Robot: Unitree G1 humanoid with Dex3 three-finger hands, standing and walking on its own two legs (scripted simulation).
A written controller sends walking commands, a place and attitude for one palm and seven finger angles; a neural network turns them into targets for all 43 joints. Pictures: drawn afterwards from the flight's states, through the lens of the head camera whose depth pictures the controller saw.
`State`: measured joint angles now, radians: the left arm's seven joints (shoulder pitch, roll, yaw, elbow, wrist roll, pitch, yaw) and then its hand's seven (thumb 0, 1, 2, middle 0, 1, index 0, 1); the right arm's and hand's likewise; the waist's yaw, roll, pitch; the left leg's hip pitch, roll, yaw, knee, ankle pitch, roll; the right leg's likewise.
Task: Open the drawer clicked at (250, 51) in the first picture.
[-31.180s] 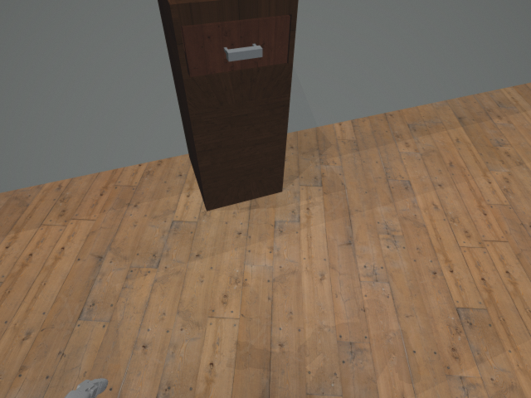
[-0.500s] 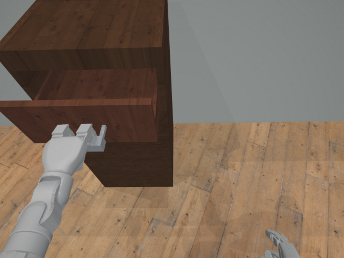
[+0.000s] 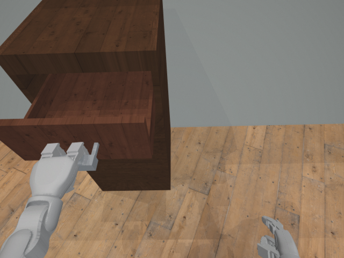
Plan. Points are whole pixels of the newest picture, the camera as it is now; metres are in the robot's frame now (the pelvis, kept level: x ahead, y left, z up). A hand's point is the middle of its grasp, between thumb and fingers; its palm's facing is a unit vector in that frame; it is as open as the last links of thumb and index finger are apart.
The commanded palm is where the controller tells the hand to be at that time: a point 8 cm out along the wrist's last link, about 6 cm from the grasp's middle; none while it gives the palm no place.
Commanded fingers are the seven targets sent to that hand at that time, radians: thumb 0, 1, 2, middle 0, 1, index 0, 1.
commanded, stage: pull the drawer open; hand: left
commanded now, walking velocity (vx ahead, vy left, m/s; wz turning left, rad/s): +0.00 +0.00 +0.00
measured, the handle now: (73, 154) +0.34 +0.27 +0.04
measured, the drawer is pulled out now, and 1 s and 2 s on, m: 0.18 0.27 0.30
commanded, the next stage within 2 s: open the thumb to release the handle in 1.50 s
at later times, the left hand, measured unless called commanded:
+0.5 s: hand (62, 200) +0.23 +0.26 +0.02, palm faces +0.00 -0.04 -1.00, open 6.4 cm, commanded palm +0.18 +0.29 +0.07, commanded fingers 0.00 0.90 0.90 -0.40 -1.35 -0.40 -1.35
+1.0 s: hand (54, 225) +0.18 +0.26 +0.02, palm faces -0.01 -0.04 -1.00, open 6.5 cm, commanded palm +0.13 +0.29 +0.07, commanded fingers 0.00 0.90 0.90 -0.40 -1.35 -0.40 -1.35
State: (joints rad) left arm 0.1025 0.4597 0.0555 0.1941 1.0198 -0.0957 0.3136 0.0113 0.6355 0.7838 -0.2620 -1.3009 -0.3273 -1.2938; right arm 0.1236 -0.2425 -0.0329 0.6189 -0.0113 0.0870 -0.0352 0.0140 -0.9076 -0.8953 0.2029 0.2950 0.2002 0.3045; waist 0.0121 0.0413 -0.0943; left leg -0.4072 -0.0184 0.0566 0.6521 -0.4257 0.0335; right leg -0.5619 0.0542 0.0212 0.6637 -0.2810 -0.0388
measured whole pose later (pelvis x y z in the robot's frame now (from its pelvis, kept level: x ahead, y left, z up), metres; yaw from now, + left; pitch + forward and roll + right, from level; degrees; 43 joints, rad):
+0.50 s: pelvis +0.00 +0.00 +0.00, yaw +0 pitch +9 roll +0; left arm 0.26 0.45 0.05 0.06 1.02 -0.10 0.35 0.01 0.62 0.80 -0.27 -1.30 -0.34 -1.30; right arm 0.08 -0.23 -0.02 0.62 -0.02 0.08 -0.04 0.01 -0.91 -0.90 0.20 0.30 0.20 0.30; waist 0.04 0.04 -0.08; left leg -0.39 -0.02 0.06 0.67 -0.44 0.03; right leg -0.55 0.05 0.02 0.69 -0.29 -0.04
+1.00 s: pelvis +0.00 +0.00 -0.01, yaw -1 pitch +10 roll +0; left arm 0.54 0.46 0.09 -0.13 1.01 -0.14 0.42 0.01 0.63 0.77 -0.27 -1.29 -0.34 -1.29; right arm 0.07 -0.23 -0.03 0.61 -0.03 0.09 -0.01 0.02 -0.91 -0.90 0.20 0.29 0.20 0.30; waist 0.05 0.04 -0.09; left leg -0.42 -0.01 0.06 0.71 -0.47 0.03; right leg -0.58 0.06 0.03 0.73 -0.32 -0.04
